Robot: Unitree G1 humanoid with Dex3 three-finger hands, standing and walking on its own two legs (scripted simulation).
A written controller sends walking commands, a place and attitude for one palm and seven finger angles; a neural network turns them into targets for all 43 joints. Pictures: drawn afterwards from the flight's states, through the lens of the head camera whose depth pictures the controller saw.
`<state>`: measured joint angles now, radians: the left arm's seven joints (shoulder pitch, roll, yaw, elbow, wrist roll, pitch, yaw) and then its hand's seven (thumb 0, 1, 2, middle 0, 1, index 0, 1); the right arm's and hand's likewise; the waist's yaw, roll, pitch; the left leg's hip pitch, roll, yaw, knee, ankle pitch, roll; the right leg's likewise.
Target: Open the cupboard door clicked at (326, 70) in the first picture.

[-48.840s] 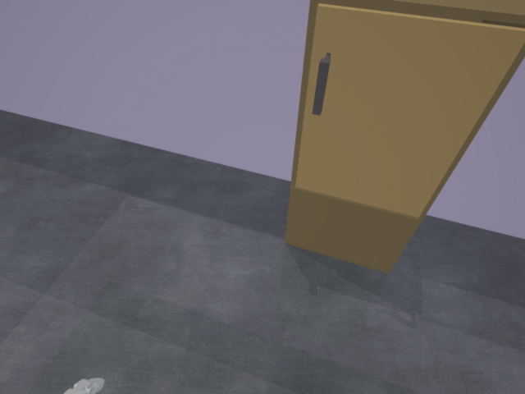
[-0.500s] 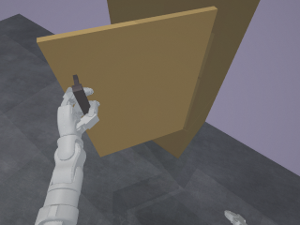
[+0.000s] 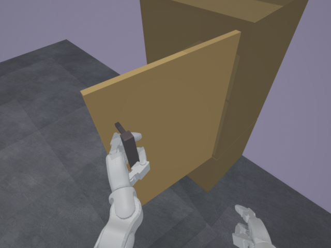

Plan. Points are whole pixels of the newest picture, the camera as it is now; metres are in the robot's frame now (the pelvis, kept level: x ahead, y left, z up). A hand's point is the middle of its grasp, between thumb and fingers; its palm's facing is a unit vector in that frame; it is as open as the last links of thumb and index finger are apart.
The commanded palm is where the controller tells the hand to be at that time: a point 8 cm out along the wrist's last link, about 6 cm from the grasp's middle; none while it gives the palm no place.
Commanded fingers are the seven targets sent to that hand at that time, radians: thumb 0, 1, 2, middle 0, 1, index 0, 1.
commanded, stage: open thumb and fingers to let go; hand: left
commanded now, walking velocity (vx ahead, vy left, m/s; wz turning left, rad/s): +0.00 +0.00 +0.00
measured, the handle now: (128, 149) +0.33 +0.11 +0.08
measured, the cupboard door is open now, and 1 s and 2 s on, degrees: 81 80 81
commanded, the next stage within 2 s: slide the hand sideways off the handle in 0.74 s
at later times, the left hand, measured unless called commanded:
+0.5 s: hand (141, 159) +0.30 +0.08 +0.09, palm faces +0.33 -0.94 -0.01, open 13.3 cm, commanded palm +0.26 +0.12 +0.08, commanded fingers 0.00 -0.50 0.30 -0.23 -0.80 -0.23 -0.80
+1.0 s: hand (133, 168) +0.28 +0.09 +0.08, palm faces -0.07 -0.99 -0.11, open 15.6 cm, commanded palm +0.26 +0.12 +0.08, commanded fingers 0.00 -0.50 0.30 -0.15 -0.30 -0.15 -0.30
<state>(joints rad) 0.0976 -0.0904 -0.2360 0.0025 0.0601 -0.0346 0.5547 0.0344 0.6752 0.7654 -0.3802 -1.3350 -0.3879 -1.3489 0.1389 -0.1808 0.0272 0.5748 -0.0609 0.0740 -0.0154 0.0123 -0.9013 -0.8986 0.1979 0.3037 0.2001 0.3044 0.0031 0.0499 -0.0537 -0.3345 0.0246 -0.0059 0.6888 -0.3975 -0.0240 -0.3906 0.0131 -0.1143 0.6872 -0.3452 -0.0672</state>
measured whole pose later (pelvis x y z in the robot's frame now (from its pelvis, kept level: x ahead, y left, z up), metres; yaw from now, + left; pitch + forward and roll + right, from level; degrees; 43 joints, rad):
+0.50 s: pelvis -0.03 +0.00 +0.00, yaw +0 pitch +2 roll +1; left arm -0.08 -0.08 -0.15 0.20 0.02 -0.11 0.52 0.00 -0.37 0.35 -0.30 -1.15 -0.30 -1.15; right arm 0.17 -0.20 0.01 0.64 -0.05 0.02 -0.04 0.02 -0.90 -0.90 0.20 0.30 0.20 0.30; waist 0.00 0.05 -0.04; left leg -0.35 0.02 0.00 0.65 -0.34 -0.02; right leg -0.41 0.01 -0.11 0.65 -0.28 -0.07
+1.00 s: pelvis -0.03 +0.03 +0.00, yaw +0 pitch +2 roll +0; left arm -0.09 0.06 -0.22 0.19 0.00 -0.16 0.13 -0.01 -0.50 0.30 -0.32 -0.49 -0.24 -0.51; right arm 0.21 -0.19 0.05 0.58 -0.01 0.00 -0.03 0.01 -0.90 -0.90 0.20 0.30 0.20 0.30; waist 0.04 0.04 -0.03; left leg -0.39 -0.02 0.01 0.73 -0.37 0.02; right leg -0.44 -0.03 -0.09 0.72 -0.31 -0.03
